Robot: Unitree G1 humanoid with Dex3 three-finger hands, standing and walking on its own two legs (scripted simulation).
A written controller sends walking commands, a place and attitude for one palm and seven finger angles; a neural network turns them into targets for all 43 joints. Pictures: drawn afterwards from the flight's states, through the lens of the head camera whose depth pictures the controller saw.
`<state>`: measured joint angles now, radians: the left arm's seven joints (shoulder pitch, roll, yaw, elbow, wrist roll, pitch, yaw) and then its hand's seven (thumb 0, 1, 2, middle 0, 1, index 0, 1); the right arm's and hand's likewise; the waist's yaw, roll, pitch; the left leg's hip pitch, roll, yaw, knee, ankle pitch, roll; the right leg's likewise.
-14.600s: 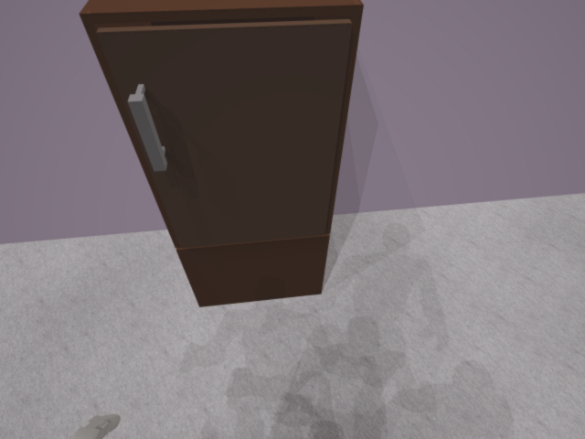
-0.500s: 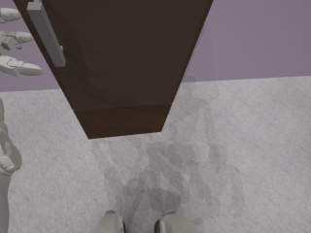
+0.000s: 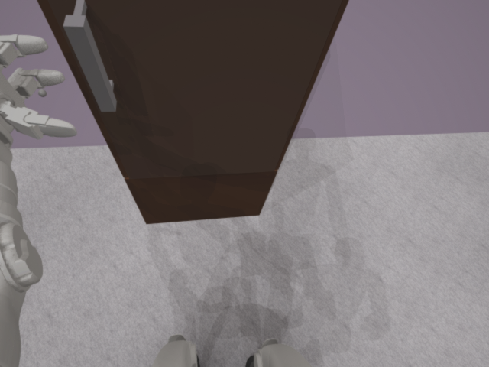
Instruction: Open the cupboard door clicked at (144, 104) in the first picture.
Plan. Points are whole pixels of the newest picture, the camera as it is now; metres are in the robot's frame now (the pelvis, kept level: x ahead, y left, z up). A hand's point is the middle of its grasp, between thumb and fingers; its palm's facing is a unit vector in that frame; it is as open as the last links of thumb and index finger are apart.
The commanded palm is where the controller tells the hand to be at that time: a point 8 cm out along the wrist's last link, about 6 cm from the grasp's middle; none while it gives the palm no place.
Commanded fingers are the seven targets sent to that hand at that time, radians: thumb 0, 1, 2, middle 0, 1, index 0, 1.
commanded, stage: slide the fingers in behind the handle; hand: left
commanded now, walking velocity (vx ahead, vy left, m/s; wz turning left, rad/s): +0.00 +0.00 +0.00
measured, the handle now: (95, 60) +0.58 +0.20 +0.11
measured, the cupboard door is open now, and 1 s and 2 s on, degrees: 0 0 1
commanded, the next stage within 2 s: close the thumb around the handle in 1.68 s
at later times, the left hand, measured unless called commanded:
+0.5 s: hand (68, 92) +0.51 +0.23 +0.11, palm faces +0.05 -1.00 +0.01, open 14.0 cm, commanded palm +0.49 +0.27 +0.11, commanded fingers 0.00 -0.50 0.30 -0.30 -1.20 -0.30 -1.20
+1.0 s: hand (95, 87) +0.51 +0.19 +0.11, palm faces +0.06 -1.00 -0.01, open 14.0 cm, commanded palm +0.49 +0.24 +0.11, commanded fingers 0.00 -0.50 0.30 -0.30 -1.20 -0.30 -1.20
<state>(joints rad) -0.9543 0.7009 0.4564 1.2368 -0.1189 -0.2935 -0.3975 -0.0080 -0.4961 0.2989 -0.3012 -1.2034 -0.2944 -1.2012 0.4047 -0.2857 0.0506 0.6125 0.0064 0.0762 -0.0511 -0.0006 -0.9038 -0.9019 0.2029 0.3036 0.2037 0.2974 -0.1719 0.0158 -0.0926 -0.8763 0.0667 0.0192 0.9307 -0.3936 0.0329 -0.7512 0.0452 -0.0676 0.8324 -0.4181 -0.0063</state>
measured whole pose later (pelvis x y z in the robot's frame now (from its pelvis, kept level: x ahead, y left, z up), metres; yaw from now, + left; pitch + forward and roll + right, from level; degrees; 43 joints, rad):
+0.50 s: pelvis -0.01 +0.00 +0.00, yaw +0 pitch +18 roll -4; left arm -0.97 0.64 0.43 1.25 -0.10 -0.29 -0.31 -0.01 -0.50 0.30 -0.30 -1.20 -0.30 -1.20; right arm 0.43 -0.27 0.05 0.63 0.00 0.07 -0.03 0.00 -0.90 -0.90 0.20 0.30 0.20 0.30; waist -0.19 0.03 -0.09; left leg -0.87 0.06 0.03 0.93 -0.39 0.04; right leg -0.75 0.04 -0.06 0.85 -0.42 0.00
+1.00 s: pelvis +0.00 -0.01 +0.00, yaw +0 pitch +19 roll -3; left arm -0.95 0.56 0.41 1.20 -0.08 -0.31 -0.23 -0.01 -0.49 0.30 -0.30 -1.20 -0.30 -1.20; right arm 0.44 -0.27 0.03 0.63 -0.01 0.06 -0.01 0.00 -0.90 -0.90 0.20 0.30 0.20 0.30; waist -0.18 0.03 -0.10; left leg -0.86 0.07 0.03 0.92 -0.39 0.02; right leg -0.75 0.05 -0.05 0.85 -0.42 -0.02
